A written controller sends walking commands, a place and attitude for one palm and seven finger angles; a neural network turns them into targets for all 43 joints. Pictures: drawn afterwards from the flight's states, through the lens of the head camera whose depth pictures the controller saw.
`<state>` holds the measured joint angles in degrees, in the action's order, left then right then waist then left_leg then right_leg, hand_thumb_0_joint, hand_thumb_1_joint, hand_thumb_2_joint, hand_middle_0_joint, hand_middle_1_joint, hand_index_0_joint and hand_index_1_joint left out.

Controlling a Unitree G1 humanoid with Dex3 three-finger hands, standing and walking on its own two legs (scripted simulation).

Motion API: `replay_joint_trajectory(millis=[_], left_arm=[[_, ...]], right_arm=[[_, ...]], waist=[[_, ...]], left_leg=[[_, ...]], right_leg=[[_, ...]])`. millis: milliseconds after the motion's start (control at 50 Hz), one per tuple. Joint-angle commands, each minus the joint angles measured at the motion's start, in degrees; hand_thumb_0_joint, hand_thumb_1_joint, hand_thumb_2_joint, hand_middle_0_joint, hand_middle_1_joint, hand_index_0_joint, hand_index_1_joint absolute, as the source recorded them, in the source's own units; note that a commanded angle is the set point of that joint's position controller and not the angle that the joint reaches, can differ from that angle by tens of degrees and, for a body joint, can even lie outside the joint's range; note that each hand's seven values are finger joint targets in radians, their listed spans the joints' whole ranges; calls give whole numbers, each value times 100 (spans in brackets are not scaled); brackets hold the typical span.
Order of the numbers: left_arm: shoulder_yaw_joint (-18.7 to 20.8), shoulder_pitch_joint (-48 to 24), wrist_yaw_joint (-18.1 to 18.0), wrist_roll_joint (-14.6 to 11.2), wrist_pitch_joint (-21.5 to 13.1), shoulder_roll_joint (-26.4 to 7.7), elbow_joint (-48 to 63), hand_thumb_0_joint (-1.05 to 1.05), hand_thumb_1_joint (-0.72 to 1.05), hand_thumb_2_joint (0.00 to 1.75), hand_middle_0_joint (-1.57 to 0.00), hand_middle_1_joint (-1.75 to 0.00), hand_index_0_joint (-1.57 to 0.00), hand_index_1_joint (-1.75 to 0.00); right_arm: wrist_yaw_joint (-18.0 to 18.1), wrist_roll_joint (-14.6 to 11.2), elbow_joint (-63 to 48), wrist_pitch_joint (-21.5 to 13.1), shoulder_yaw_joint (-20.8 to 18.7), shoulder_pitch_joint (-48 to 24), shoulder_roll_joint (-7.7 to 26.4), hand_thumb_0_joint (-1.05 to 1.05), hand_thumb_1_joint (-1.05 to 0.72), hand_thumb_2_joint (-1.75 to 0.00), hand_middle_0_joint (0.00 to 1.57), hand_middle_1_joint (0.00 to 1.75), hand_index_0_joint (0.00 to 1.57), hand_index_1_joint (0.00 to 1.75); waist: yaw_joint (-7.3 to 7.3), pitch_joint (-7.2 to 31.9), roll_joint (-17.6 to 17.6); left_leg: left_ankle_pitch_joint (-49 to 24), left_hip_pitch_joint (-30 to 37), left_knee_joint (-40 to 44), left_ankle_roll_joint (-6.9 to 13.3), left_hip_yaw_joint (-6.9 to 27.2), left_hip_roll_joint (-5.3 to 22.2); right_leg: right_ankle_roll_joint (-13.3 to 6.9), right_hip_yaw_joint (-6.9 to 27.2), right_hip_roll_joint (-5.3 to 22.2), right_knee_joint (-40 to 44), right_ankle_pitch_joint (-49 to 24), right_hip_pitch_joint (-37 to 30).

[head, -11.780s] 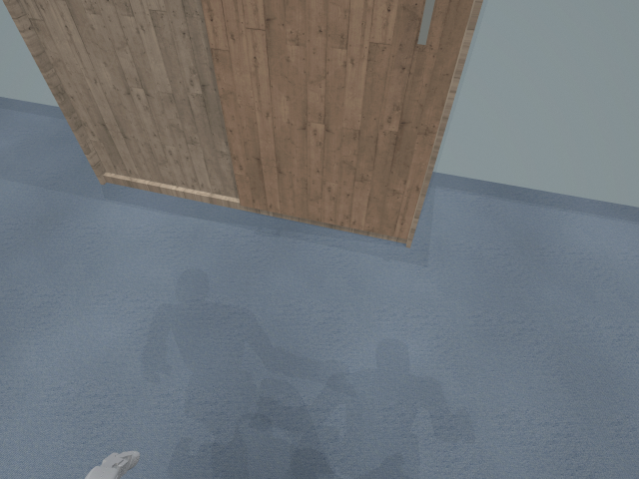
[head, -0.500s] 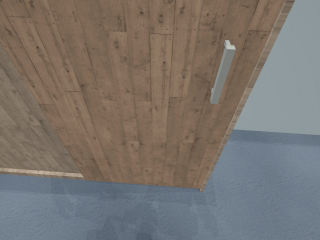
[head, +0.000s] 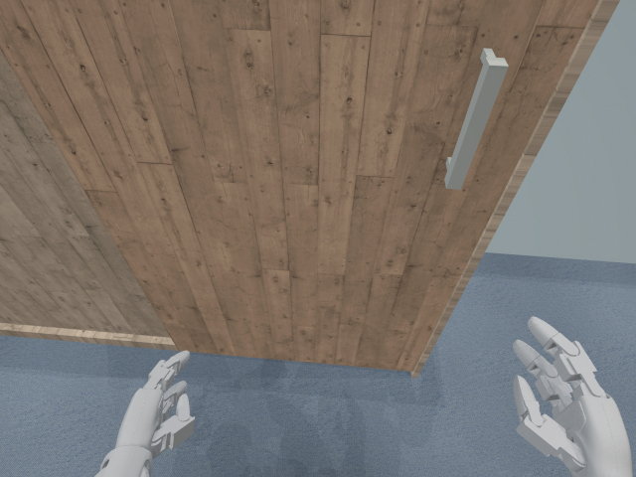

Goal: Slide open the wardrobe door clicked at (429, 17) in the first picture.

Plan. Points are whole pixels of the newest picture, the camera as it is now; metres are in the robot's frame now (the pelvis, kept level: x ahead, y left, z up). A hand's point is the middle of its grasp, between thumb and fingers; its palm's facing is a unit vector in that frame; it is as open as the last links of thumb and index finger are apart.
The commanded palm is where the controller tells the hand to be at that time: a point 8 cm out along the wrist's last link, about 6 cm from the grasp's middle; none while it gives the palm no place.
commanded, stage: raise the hand with hooked fingers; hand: right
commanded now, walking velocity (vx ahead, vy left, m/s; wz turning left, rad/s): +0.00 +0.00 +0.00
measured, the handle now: (469, 123) +0.53 -0.15 +0.19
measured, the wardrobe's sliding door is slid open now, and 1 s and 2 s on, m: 0.00 0.00 0.00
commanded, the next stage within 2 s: move the hooked fingers beside the handle in 1.78 s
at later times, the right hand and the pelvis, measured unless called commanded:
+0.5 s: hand (586, 385) +0.23 -0.25 +0.09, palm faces +0.05 +1.00 -0.08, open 10.9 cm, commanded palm +0.18 -0.29 +0.10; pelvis +0.02 +0.01 +0.00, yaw -1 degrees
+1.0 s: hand out of the picture +0.26 -0.29 +0.16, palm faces +0.08 +0.99 -0.09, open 13.6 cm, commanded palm +0.22 -0.33 +0.18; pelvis +0.02 -0.01 +0.02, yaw -2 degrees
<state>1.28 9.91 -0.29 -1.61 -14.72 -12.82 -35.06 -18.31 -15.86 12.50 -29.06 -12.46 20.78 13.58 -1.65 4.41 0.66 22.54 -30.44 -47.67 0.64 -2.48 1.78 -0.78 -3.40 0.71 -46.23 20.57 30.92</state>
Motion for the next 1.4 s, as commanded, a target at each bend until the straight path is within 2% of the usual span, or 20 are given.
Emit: replay_joint_trajectory(millis=[0,80,160,200,280,320,400,500,560,600,700,760,820,900,980,1060,1160,1280,1300,1380], left_arm=[[403,-370,-128,-70,-295,-950,1369,0,90,90,-20,-30,-20,-30],[323,-40,-240,22,-373,-696,1275,0,90,90,-20,-30,-20,-30],[271,172,-342,24,-451,-785,785,0,90,90,-20,-30,-20,-30],[212,160,-411,-38,-481,-892,723,0,90,90,-20,-30,-20,-30],[200,-8,-582,-214,-414,-995,956,0,90,90,-20,-30,-20,-30],[115,-143,-589,-220,-343,-913,1109,0,90,90,-20,-30,-20,-30],[72,-225,-561,-150,-378,-690,1247,0,90,90,-20,-30,-20,-30],[100,-15,-430,-137,-548,-743,1079,0,90,90,-20,-30,-20,-30],[89,112,-495,-218,-590,-916,989,0,90,90,-20,-30,-20,-30],[67,89,-584,-226,-635,-992,967,0,90,90,-20,-30,-20,-30],[-31,-18,-696,-172,-712,-955,949,0,90,90,-20,-30,-20,-30],[-120,-93,-684,-195,-728,-877,902,0,90,90,-20,-30,-20,-30],[-172,-160,-665,-245,-680,-901,871,0,90,90,-20,-30,-20,-30],[-196,-110,-691,-314,-567,-972,942,0,90,90,-20,-30,-20,-30],[-221,-236,-703,-306,-500,-958,1064,0,90,90,-20,-30,-20,-30],[-309,-320,-738,-265,-502,-859,1012,0,90,90,-20,-30,-20,-30],[-328,-316,-763,-307,-474,-874,828,0,90,90,-20,-30,-20,-30],[-307,-293,-746,-398,-303,-976,903,0,90,90,-20,-30,-20,-30],[-303,-297,-717,-404,-269,-979,918,0,90,90,-20,-30,-20,-30],[-271,-454,-651,-376,-245,-938,1084,0,90,90,-20,-30,-20,-30]], right_arm=[[-689,-532,-1127,-75,-1296,1093,1307,0,-50,-73,23,55,23,55],[-165,-679,-3546,-515,-1280,71,1287,0,-41,-69,24,62,24,62],[-128,-409,-3352,-730,-594,-456,988,0,-32,-65,24,68,24,68],[-461,-431,-2820,-440,-394,-532,947,0,-27,-63,25,70,25,70],[-1077,-537,-1768,873,-1001,-54,1673,0,-18,-59,25,76,25,76],[-1112,-779,-1754,1382,-1458,91,1865,0,-13,-57,25,80,25,80],[-621,-1190,-2469,1444,-2277,190,2061,0,-4,-53,26,86,26,86],[-357,-1004,-2709,1195,-1547,185,1350,0,8,-48,27,93,27,93],[-568,-796,-2346,1445,-1160,-300,1441,0,15,-45,27,98,27,98],[-642,-723,-2466,1588,-1152,-811,1705,0,20,-43,28,100,28,100],[-425,-722,-3182,1549,-1924,-1695,2538,0,31,-38,29,108,29,108],[-322,-805,-2993,1579,-1930,-1699,2311,0,38,-35,29,112,29,112],[-406,-813,-2319,2051,-1752,-1822,2121,0,45,-32,30,117,30,117],[-605,-676,-1696,2889,-1443,-2112,2081,0,50,-30,30,120,30,120],[-614,-589,-2308,3078,-1658,-3070,2519,0,50,-30,30,120,30,120],[-510,-636,-2752,2737,-2096,-3766,2964,0,50,-30,30,120,30,120],[-595,-581,-1999,2951,-2037,-4001,2921,0,50,-30,30,120,30,120],[-837,-455,-1064,3822,-1697,-4246,2894,0,50,-30,30,120,30,120],[-860,-495,-996,3852,-1694,-4026,2832,0,50,-30,30,120,30,120],[-878,-617,-1600,3616,-2097,-3987,3103,0,50,-30,30,120,30,120]], waist=[[652,884,21],[372,1605,-1167],[-206,853,-946],[-340,500,-651],[56,833,-5],[326,1094,-184],[629,1434,94],[409,1053,-278],[192,562,-351],[174,409,-352],[359,988,-483],[407,849,-822],[424,343,-1004],[386,-102,-484],[364,461,-282],[413,923,-712],[393,522,-1006],[353,254,-431],[392,243,-188],[469,880,-153]], left_leg=[[-236,298,525,56,232,-88],[-1127,184,261,62,220,-179],[-977,-574,258,47,140,-256],[-732,-573,450,31,215,-250],[-535,185,1007,-91,596,-57],[-1004,752,1046,-124,582,35],[-2128,1427,931,-172,313,-7],[-2384,951,912,-121,-20,-159],[-1419,520,1185,-102,-24,-189],[-1030,574,1357,-69,23,-173],[-1103,1108,1403,8,-111,-188],[-1189,1160,1433,43,-244,-213],[-1206,1146,1614,57,-264,-213],[-949,1109,1903,13,-226,-212],[-1078,1343,1956,-3,-214,-209],[-1279,1625,2039,51,-179,-232],[-1447,1630,2196,68,-172,-189],[-1353,1547,2353,30,-172,-153],[-1444,1672,2383,44,-149,-155],[-1798,1894,2252,18,-95,-134]], right_leg=[[55,97,-275,56,-444,421],[-42,309,-126,-219,-1185,-378],[-99,515,-13,-474,-921,-199],[-127,595,-3,-465,-656,34],[-129,511,-29,-189,-614,205],[-102,494,-72,-32,-966,37],[-44,581,-50,233,-1496,-194],[-47,473,-44,485,-1759,-716],[-75,485,-18,675,-1159,-688],[-116,533,-2,804,-946,-770],[-127,653,19,1106,-1199,-1372],[-41,680,28,1307,-1271,-1595],[4,671,25,1494,-1148,-1553],[-37,725,39,1736,-768,-1435],[-92,751,21,1780,-986,-1837],[-59,719,-2,1841,-1293,-2321],[-31,683,-12,1976,-1340,-2320],[-79,711,-48,2065,-1156,-2145],[-86,692,-42,2028,-1262,-2108],[-120,597,-92,1886,-1561,-2307]])
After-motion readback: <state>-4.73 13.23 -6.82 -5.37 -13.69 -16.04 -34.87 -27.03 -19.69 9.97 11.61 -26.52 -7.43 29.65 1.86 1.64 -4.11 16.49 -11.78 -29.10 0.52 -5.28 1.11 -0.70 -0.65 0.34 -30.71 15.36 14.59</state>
